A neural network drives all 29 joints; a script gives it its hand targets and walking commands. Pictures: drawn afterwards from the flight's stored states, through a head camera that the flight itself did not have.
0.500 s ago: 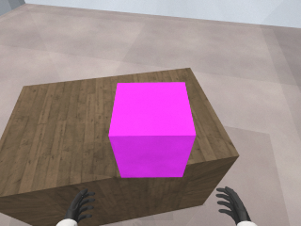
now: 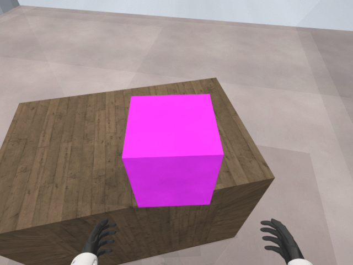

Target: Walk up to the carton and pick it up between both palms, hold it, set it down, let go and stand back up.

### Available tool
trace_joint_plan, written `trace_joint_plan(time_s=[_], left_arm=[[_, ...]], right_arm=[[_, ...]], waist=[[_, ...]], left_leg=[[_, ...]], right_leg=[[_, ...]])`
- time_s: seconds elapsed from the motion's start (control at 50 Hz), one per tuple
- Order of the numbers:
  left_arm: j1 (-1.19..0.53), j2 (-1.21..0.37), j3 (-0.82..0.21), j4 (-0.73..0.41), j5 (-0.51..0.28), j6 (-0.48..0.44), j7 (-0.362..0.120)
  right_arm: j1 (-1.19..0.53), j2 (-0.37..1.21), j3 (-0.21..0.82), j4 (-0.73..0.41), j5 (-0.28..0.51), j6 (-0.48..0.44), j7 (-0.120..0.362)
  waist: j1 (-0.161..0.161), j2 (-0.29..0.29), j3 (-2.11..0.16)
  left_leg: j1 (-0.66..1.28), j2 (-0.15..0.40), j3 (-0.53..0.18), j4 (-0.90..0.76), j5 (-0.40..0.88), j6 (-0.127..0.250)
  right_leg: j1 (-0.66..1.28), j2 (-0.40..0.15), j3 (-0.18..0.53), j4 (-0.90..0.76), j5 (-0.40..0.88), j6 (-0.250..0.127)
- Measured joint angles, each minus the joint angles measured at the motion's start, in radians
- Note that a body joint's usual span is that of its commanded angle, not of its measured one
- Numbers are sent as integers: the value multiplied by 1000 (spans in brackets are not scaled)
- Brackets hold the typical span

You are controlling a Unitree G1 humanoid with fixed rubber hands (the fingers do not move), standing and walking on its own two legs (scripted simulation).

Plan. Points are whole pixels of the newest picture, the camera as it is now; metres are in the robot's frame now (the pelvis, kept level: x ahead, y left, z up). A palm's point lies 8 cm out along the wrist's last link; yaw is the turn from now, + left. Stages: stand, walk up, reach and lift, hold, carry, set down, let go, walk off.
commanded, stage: stand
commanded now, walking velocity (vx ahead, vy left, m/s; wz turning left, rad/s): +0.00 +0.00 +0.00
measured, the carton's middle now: (172, 153) +0.40 +0.04 -0.01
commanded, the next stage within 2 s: none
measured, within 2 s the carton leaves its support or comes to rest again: neither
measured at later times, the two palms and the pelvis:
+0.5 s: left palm out of the picture +0.11 +0.25 -0.10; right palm out of the picture +0.07 -0.24 -0.12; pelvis +0.00 +0.02 -0.01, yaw -2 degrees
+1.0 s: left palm out of the picture +0.06 +0.26 -0.12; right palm out of the picture +0.02 -0.23 -0.13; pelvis +0.00 +0.02 +0.00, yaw -3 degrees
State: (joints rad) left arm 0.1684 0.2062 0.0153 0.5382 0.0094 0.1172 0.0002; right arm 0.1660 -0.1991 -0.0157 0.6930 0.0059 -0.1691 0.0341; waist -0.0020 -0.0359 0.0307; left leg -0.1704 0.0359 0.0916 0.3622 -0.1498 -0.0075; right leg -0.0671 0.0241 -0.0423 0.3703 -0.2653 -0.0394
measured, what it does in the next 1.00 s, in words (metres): stands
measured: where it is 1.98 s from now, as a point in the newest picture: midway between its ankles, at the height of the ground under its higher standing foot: outside the picture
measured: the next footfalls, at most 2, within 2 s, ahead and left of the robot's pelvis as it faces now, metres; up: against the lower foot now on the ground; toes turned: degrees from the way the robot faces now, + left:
none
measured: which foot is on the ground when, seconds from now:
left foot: down 0.00-1.00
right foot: down 0.00-1.00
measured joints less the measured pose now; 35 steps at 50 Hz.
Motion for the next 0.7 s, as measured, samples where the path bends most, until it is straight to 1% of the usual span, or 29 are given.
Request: trace_joint_plan(time_s=[0.02,0.06,0.12,0.18,0.32,0.46,0.7], left_arm=[[3,-1,0,4,8,-20,-4],[20,1,2,17,25,-68,-11],[51,12,15,40,31,-107,-17],[81,18,23,60,28,-121,-18],[117,11,19,89,27,-132,-9],[130,-4,9,111,25,-138,-1],[163,-11,8,165,18,-141,13]], right_arm=[[4,-4,-4,-8,-18,16,-7],[5,-19,-14,-6,-51,80,-18],[29,-36,-28,13,-51,144,-19],[58,-44,-37,35,-48,170,-10],[99,-37,-41,64,-51,177,-3],[113,-26,-37,89,-46,172,-9],[126,-15,-35,141,-38,167,-22]], waist=[[6,5,-6],[12,25,-13],[16,46,-19],[15,55,-25],[5,48,-44],[-1,39,-52],[-4,39,-46]], left_leg=[[-16,3,2,15,-6,0],[-49,14,6,53,-25,1],[-84,19,11,92,-45,2],[-105,22,16,116,-58,4],[-112,18,28,124,-66,11],[-102,8,39,107,-59,18],[-85,-1,50,84,-48,28]], right_leg=[[-14,2,2,10,-3,1],[-40,9,8,28,-8,2],[-75,12,13,58,-19,3],[-96,13,18,79,-29,4],[-113,7,31,100,-39,9],[-113,-2,40,99,-38,15],[-105,-11,50,89,-30,23]])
